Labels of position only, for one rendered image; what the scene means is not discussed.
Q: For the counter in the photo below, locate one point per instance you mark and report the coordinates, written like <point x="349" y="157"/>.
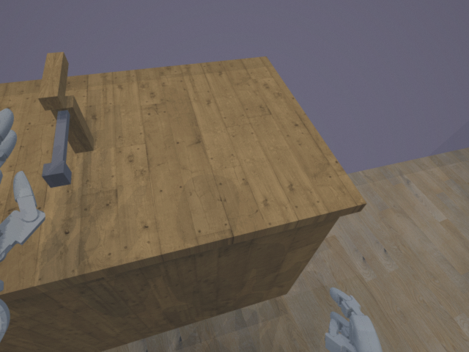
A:
<point x="196" y="190"/>

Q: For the tap lever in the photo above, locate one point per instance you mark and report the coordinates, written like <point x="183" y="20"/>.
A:
<point x="57" y="173"/>

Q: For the left robot hand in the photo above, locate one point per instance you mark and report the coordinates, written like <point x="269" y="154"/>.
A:
<point x="18" y="226"/>

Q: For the right robot hand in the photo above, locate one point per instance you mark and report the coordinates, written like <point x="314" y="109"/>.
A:
<point x="358" y="335"/>

